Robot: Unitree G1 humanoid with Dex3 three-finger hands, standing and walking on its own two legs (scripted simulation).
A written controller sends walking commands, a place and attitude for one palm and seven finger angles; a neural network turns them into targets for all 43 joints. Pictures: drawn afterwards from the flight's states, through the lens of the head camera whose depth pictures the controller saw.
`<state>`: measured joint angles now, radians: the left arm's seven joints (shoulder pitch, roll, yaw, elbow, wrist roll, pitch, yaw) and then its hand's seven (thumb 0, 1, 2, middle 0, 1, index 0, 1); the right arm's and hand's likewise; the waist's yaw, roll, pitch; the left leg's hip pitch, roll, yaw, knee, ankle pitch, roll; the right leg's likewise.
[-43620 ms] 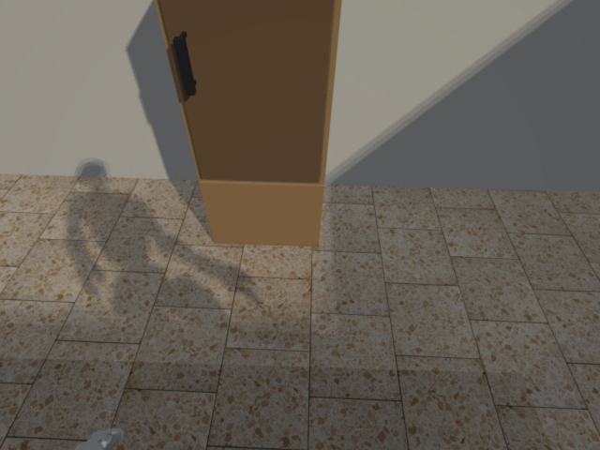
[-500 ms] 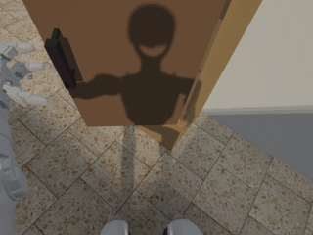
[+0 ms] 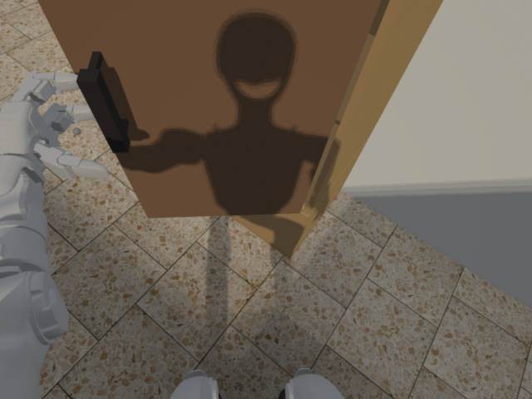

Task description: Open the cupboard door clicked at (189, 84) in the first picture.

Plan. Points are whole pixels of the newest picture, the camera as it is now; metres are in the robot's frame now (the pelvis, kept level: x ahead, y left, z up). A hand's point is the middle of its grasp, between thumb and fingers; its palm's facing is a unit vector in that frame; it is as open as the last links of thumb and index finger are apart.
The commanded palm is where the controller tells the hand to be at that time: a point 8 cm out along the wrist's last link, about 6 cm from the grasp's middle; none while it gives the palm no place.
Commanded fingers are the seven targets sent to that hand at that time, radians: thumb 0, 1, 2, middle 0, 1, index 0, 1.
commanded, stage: slide the fingers in behind the handle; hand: left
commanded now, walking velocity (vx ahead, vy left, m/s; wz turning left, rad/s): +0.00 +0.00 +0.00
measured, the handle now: (109, 105) +0.53 +0.21 +0.09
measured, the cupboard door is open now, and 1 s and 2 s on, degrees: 41 41 41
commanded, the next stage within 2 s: close the thumb around the handle in 1.32 s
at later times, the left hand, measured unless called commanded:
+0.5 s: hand (98, 136) +0.47 +0.21 +0.09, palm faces +0.00 -1.00 +0.02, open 14.0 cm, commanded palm +0.45 +0.25 +0.09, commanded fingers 0.00 -0.50 0.30 -0.30 -1.20 -0.30 -1.20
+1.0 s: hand (119, 135) +0.47 +0.18 +0.09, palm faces +0.03 -1.00 +0.01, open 14.0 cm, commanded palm +0.45 +0.23 +0.09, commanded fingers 0.00 -0.50 0.30 -0.30 -1.20 -0.30 -1.20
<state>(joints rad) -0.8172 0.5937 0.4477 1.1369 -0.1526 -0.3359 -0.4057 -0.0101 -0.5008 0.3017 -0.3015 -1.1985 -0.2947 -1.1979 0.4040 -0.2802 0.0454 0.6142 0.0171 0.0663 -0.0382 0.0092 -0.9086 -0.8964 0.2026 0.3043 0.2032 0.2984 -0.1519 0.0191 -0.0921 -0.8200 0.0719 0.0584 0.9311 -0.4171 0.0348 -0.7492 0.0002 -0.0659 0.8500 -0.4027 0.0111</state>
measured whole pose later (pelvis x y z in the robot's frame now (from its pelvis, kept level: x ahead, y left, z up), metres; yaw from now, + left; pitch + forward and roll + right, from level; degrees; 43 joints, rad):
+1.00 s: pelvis +0.00 -0.02 +0.00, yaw +1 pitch +16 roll -2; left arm -0.80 0.46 0.37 1.11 -0.15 -0.37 -0.26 -0.01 -0.50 0.30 -0.28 -1.20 -0.29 -1.20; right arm 0.39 -0.27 0.03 0.63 0.02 0.05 -0.02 0.01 -0.91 -0.90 0.20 0.30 0.20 0.30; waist -0.14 0.02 -0.09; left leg -0.78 0.07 0.05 0.91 -0.40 0.01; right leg -0.73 0.00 -0.07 0.86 -0.41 -0.01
